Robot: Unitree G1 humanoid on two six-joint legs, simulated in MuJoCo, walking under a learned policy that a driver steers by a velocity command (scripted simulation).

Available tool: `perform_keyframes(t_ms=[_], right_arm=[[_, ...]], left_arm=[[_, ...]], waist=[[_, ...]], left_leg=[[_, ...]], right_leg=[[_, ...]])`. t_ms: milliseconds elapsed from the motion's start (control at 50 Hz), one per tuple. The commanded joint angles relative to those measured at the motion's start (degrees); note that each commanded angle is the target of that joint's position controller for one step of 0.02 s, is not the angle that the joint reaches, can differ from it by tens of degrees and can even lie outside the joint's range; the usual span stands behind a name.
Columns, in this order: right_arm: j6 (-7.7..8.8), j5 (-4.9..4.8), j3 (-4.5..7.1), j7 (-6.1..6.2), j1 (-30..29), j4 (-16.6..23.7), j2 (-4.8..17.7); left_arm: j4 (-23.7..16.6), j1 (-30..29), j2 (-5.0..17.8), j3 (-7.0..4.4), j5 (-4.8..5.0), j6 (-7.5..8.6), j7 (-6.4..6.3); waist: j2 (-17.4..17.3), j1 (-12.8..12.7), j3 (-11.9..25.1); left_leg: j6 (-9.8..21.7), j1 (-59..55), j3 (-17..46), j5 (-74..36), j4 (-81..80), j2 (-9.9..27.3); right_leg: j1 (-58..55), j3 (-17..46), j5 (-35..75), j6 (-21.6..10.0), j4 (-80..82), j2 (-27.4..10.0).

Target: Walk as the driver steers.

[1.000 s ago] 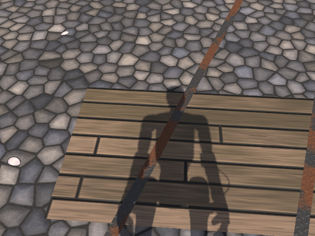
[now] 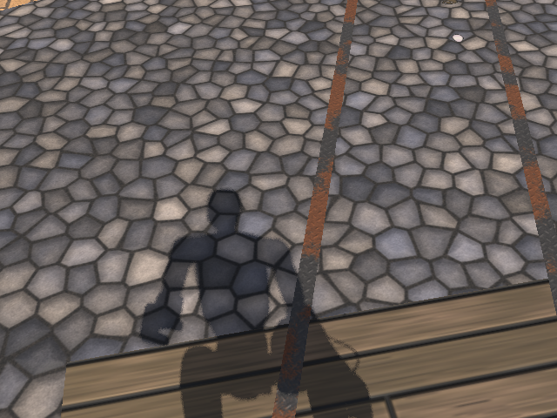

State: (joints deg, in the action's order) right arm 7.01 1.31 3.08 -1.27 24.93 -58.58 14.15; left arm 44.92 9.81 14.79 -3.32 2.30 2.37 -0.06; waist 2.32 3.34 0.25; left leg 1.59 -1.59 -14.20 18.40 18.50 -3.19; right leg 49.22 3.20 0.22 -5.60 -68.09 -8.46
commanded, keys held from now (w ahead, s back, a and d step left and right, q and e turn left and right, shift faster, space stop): e+shift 0.58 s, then shift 0.42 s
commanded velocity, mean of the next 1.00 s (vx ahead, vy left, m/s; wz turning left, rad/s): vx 0.21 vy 0.00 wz -0.71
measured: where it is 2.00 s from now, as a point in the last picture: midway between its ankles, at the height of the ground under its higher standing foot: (355, 350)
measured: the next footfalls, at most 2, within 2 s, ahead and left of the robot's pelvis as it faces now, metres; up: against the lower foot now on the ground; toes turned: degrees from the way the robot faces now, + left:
right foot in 0.18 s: +0.36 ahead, -0.07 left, +0.00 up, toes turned -10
left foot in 0.70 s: +0.53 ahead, +0.04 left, +0.00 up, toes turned -46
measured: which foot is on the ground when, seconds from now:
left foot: down 0.00-0.18, up 0.20-0.68, down 0.70-1.00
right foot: up 0.00-0.16, down 0.18-0.70, up 0.72-1.00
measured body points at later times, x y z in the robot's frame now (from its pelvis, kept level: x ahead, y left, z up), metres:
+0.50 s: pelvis +0.28 -0.01 +0.00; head +0.31 -0.06 +0.45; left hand +0.52 +0.20 -0.08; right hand +0.38 -0.34 -0.08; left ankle +0.47 +0.15 -0.66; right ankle +0.32 -0.07 -0.73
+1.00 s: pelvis +0.39 +0.03 +0.00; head +0.42 +0.02 +0.45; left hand +0.67 +0.12 -0.10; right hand +0.32 -0.26 -0.09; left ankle +0.50 +0.07 -0.73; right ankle +0.26 -0.06 -0.69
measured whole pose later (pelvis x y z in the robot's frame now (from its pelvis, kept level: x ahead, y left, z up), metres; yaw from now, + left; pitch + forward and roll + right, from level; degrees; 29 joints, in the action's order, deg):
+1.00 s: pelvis +0.39 +0.03 +0.00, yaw -42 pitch +0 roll -1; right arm -0.6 0.6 1.5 1.1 10.3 -38.7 12.9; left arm 36.5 11.5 15.9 -2.6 0.8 -2.8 -1.4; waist 1.5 1.5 -2.8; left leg 1.3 18.9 3.3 8.7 27.0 -1.6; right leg 20.5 5.1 -26.1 4.5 -48.7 0.9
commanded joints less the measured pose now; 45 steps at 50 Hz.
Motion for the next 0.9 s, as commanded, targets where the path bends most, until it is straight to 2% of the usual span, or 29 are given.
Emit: perform_keyframes(t_ms=[20,60,100,120,140,160,180,200,220,240,260,280,320,380,420,460,540,580,660,680,700,720,740,760,780,800,820,860,900], right_arm=[[1.31,0.27,-0.12,1.91,-10.4,6.9,5.5],[0.45,-0.1,0.08,3.55,-8.0,7.5,8.7],[-0.67,-0.88,0.72,5.07,-6.9,8.7,12.5],[-1.66,-1.34,1.24,5.63,-8.0,9.7,14.2],[-2.58,-1.68,1.84,5.56,-10.6,11.0,15.5],[-2.77,-2.1,2.04,4.67,-13.3,12.4,14.7],[-1.96,-2.55,0.71,2.84,-13.5,12.9,8.5],[-0.3,-0.74,-1.47,1.31,-4.1,15.9,-0.3],[1.38,-1.18,-1.11,0.48,-1.7,17.7,5.0],[1.63,-1.98,-0.22,0.59,-7.9,19.8,8.6],[1.0,-1.56,-0.01,1.35,-12.4,21.1,8.1],[-0.26,-1.11,0.19,1.95,-13.0,21.0,8.0],[-2.85,-0.72,1.05,2.4,-13.1,21.7,9.0],[-3.93,0.37,0.61,3.28,-16.4,23.0,5.8],[-4.5,-0.15,0.53,3.79,-18.7,23.9,5.2],[-4.97,-0.86,0.77,4.14,-21.0,24.5,5.8],[-4.32,-1.19,1.25,3.8,-25.5,25.3,6.6],[-3.46,-1.18,1.44,3.26,-26.6,25.4,7.1],[-2.29,-0.98,2.06,1.92,-22.3,23.7,8.6],[-2.13,-1.1,2.23,1.66,-20.4,23.1,8.3],[-2.22,-0.76,2.38,1.57,-20.0,23.0,8.6],[-2.83,0.34,2.51,1.83,-21.5,24.7,11.0],[-3.54,1.68,3.25,1.87,-17.9,24.2,13.2],[-3.63,0.59,3.32,1.9,-17.5,24.5,12.3],[-4.0,-0.18,2.58,2.07,-18.0,25.0,9.5],[-4.67,-0.71,1.9,2.31,-18.5,25.3,8.4],[-5.13,-1.08,1.44,2.45,-19.0,25.4,8.2],[-5.91,-0.64,0.94,2.62,-19.3,25.0,7.9],[-6.53,-0.55,0.72,2.62,-18.5,24.6,7.1]], left_arm=[[-3.8,-1.1,0.5,0.26,-1.35,0.65,1.35],[-6.3,-6.1,-0.5,0.62,-2.05,1.8,3.54],[-7.1,-4.2,1.6,-0.43,-1.7,2.21,5.38],[-6.6,0.8,3.5,-1.37,-1.24,1.9,5.68],[-5.1,10.0,6.9,-2.89,-1.0,1.3,5.5],[-2.7,21.1,11.9,-5.13,-0.99,0.64,4.32],[-1.6,21.3,12.9,-5.37,-0.38,0.12,2.36],[-5.1,13.9,14.9,-4.52,-3.92,0.73,1.92],[-8.2,13.1,15.3,-4.47,-5.81,1.38,2.47],[-10.5,10.0,13.6,-4.53,-4.45,1.61,2.93],[-11.0,6.1,11.7,-4.06,-1.96,1.74,2.85],[-11.9,2.9,9.9,-3.37,-1.14,1.8,2.51],[-13.5,0.0,9.1,-3.37,-1.96,1.19,1.53],[-13.0,2.6,10.1,-3.87,-1.69,-0.25,-0.68],[-13.1,3.7,10.6,-3.96,-1.31,-1.8,-1.99],[-13.9,3.1,10.4,-3.81,-0.75,-3.23,-2.8],[-15.5,2.1,10.3,-3.91,-1.04,-4.48,-3.21],[-16.0,2.1,10.3,-4.0,-1.38,-4.69,-3.12],[-17.3,-0.1,8.9,-2.9,-1.77,-4.77,-2.67],[-17.5,-1.5,8.4,-2.52,-1.46,-4.82,-2.53],[-17.1,0.4,6.7,-1.9,-1.39,-4.84,-2.25],[-16.2,5.4,3.6,-0.84,-2.16,-4.85,-1.94],[-17.4,6.1,8.6,-2.25,-1.56,-4.31,-1.66],[-16.5,5.7,13.0,-3.42,-2.2,-3.68,-1.58],[-15.0,3.1,14.3,-3.81,-1.95,-4.0,-1.76],[-13.8,2.5,12.3,-3.33,-1.94,-4.82,-2.08],[-13.8,2.6,10.6,-2.71,-2.03,-5.35,-2.15],[-13.7,2.4,7.0,-1.41,-1.61,-5.27,-1.66],[-13.8,1.5,5.2,-0.62,-1.58,-4.81,-1.67]], waist=[[-1.0,-4.5,-11.7],[0.6,-2.9,-10.5],[-3.4,-4.0,-5.1],[-6.7,-6.7,-1.8],[-8.9,-11.7,2.7],[-7.3,-16.8,7.8],[4.0,-15.2,4.3],[19.4,-2.8,6.6],[11.9,-4.4,24.0],[2.2,-5.1,20.6],[-7.8,-2.7,12.2],[-10.1,-0.6,8.6],[-7.8,1.0,5.7],[-5.8,-0.6,7.0],[-2.9,-1.7,9.2],[0.4,-2.5,9.5],[5.5,-4.6,6.5],[7.0,-5.4,5.8],[8.3,-4.8,7.9],[7.6,-3.4,7.3],[3.2,-3.8,7.2],[-9.9,-6.6,8.5],[-19.3,-6.8,7.1],[-15.7,-6.0,6.8],[-10.0,-4.4,5.5],[-6.6,-4.3,5.1],[-6.3,-4.0,3.8],[-8.4,-4.2,2.7],[-11.5,-3.3,3.6]], left_leg=[[2.5,15.5,0.6,-27.1,-11.1,13.5],[0.3,11.4,-2.2,-40.1,-6.4,13.5],[-0.9,5.3,-3.0,-59.7,2.5,14.4],[-0.9,3.1,-2.6,-69.4,9.1,15.4],[-0.2,4.1,-1.5,-75.2,19.7,16.6],[-0.4,9.1,0.2,-68.1,35.0,15.8],[-3.4,17.9,0.8,-15.7,56.2,6.0],[-5.0,39.1,10.2,20.4,77.6,-3.7],[-3.0,39.2,23.6,17.8,81.1,-3.0],[-1.1,40.7,24.6,13.3,76.1,-1.3],[-1.2,42.6,23.6,9.4,69.6,1.0],[-2.1,40.7,23.7,7.1,65.5,2.7],[-3.8,35.4,23.7,5.4,57.4,4.7],[-6.6,34.4,21.9,1.4,49.0,3.3],[-7.8,36.2,22.4,-2.0,44.2,1.7],[-8.0,37.9,23.4,-5.2,39.0,0.8],[-7.0,37.8,24.7,-8.3,28.8,-0.4],[-6.3,36.4,25.1,-7.9,24.4,-1.0],[-4.2,25.9,23.5,-8.3,14.2,0.1],[-3.2,20.2,22.4,-13.9,8.1,0.7],[-1.2,13.7,23.9,-21.5,3.3,4.4],[4.1,6.7,35.6,-34.6,2.7,16.4],[14.7,6.7,48.4,-41.5,1.5,25.4],[16.7,8.4,52.0,-33.5,1.1,26.5],[14.0,10.1,44.7,-26.5,2.2,22.2],[10.9,11.3,39.5,-20.9,2.4,18.4],[10.0,13.5,37.0,-18.9,1.5,16.6],[8.5,15.8,30.4,-15.1,-0.4,12.0],[8.3,13.3,27.8,-11.7,-0.9,10.2]], right_leg=[[-4.9,-2.8,10.5,0.3,10.7,0.4],[-9.5,-9.5,13.8,-0.1,22.3,3.1],[-17.7,-14.5,12.3,-0.4,26.2,8.4],[-22.7,-15.4,7.9,-1.0,26.1,10.8],[-32.2,-14.5,3.4,-2.7,25.6,12.3],[-46.4,-11.0,5.0,-5.0,30.0,13.0],[-51.4,-3.3,16.7,-7.0,38.4,9.1],[-61.7,22.8,45.0,-17.0,32.2,-1.2],[-66.3,39.4,31.0,-23.4,42.0,-8.9],[-61.6,39.5,14.3,-21.2,47.6,-7.7],[-52.5,35.9,2.2,-17.4,50.2,-4.8],[-44.7,33.5,0.7,-15.4,51.5,-3.3],[-34.9,26.5,6.3,-12.9,52.2,1.3],[-31.9,19.3,21.8,-11.5,48.0,5.4],[-34.5,19.9,19.3,-9.7,46.3,6.4],[-36.5,21.8,9.5,-7.3,45.6,7.3],[-37.6,26.4,-4.1,-4.9,45.2,8.1],[-38.9,28.9,-2.5,-5.0,43.5,7.7],[-39.8,30.6,7.8,-4.0,38.2,6.6],[-37.4,30.1,4.8,-3.0,36.6,7.8],[-33.9,27.7,-7.6,-0.9,32.2,10.8],[-27.4,19.7,-31.9,2.3,19.5,17.5],[-19.1,13.2,-43.7,5.9,8.4,22.0],[-15.5,11.9,-38.5,8.4,-0.7,17.5],[-15.6,11.0,-33.4,9.3,-3.9,15.9],[-16.2,9.8,-30.2,9.9,-6.2,15.5],[-16.5,8.6,-28.3,10.4,-8.0,15.5],[-19.2,4.5,-25.5,10.6,-3.9,14.9],[-21.1,1.5,-25.6,11.0,6.5,12.8]])
Velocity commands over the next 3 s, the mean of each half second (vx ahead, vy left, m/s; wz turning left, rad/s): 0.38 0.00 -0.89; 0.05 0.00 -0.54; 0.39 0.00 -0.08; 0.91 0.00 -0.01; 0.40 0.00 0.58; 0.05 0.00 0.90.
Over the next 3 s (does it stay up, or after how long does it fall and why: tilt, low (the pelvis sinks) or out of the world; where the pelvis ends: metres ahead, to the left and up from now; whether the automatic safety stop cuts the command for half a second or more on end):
stays up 1.12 -0.54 0.00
